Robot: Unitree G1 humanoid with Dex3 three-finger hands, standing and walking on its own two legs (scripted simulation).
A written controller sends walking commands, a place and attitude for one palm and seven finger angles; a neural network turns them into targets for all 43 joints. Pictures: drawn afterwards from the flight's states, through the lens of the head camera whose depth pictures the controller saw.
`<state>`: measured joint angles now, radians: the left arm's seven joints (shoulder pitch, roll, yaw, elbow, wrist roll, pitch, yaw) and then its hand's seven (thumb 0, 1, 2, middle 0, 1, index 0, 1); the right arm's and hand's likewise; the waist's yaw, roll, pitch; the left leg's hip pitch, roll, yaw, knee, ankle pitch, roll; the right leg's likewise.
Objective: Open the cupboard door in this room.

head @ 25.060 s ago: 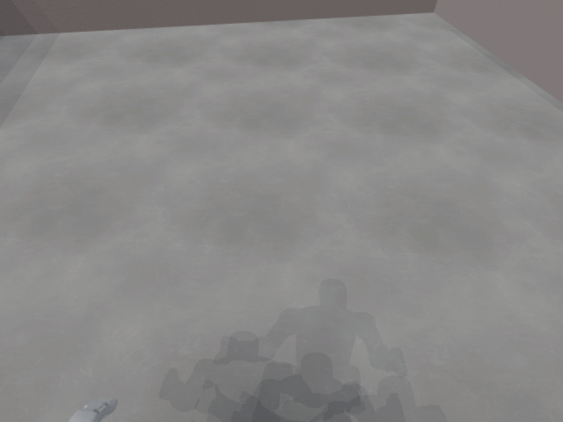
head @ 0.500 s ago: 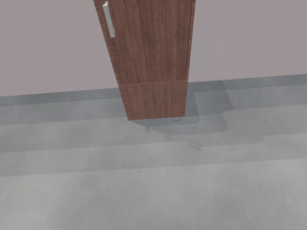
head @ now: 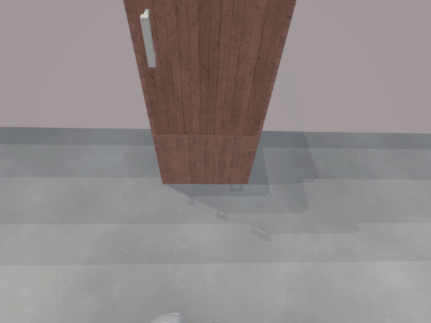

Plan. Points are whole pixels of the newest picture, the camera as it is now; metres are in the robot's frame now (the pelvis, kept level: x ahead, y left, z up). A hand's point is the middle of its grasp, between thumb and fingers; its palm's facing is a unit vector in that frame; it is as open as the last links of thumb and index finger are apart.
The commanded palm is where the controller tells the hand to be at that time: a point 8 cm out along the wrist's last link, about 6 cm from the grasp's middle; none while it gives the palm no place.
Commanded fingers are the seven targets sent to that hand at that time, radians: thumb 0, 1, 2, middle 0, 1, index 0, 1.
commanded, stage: take the last steps up to it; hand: left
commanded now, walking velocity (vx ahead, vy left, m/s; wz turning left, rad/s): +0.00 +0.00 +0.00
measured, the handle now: (149, 39) +0.80 +0.27 +0.09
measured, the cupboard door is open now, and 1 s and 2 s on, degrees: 0 0 0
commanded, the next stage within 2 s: come to a stop and stand still in 0.80 s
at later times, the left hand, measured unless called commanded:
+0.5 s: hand out of the picture +0.03 +0.16 -0.15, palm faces +0.16 -0.97 -0.18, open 7.4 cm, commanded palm none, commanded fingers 0.00 0.90 0.90 -0.20 -0.30 -0.20 -0.30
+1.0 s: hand (133, 218) +0.35 +0.24 -0.15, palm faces +0.11 -0.97 -0.22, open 7.4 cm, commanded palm none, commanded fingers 0.00 0.90 0.90 -0.20 -0.30 -0.20 -0.30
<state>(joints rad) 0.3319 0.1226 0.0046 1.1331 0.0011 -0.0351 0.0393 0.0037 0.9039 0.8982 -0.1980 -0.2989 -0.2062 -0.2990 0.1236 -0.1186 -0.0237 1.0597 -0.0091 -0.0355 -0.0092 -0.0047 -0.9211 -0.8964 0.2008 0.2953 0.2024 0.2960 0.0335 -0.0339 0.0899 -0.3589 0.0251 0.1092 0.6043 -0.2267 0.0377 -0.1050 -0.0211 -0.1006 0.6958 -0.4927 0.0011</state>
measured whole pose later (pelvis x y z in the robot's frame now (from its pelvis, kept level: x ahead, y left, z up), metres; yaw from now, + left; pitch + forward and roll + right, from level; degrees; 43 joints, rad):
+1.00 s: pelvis +0.27 +0.04 +0.01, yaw +6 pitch -1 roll +2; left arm 0.13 0.18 0.04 1.01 0.02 -0.03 0.00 0.00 0.91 0.90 -0.19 -0.30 -0.20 -0.30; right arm 0.29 -0.14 -0.04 1.12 -0.02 -0.04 -0.02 0.00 -0.92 -0.90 0.20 0.30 0.20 0.30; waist -0.02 -0.01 0.06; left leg -0.11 0.04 0.17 0.47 -0.33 -0.01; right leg -0.41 -0.09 -0.08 0.64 -0.18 0.02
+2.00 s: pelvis +0.21 +0.03 +0.01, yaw +5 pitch -1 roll +1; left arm 0.17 0.17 0.03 1.08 0.01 0.01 0.02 0.00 0.92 0.90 -0.19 -0.30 -0.20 -0.30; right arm 0.34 -0.15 -0.05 1.15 -0.01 0.02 -0.03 0.00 -0.91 -0.90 0.20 0.30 0.21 0.30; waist -0.05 0.02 0.04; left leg -0.25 0.07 0.05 0.49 -0.23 -0.04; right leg -0.19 -0.03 -0.04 0.49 -0.28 0.01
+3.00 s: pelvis +0.21 +0.05 +0.01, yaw +4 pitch -2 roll +0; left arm 0.28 0.18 0.00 1.06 0.02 0.00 0.03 0.00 0.91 0.90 -0.20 -0.30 -0.20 -0.30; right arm 0.29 -0.17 0.00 1.04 -0.02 -0.02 -0.03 0.01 -0.95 -0.90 0.20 0.30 0.20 0.30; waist 0.00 0.01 -0.01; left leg -0.20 -0.02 0.08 0.50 -0.27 0.05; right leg -0.19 -0.04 -0.03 0.50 -0.28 0.02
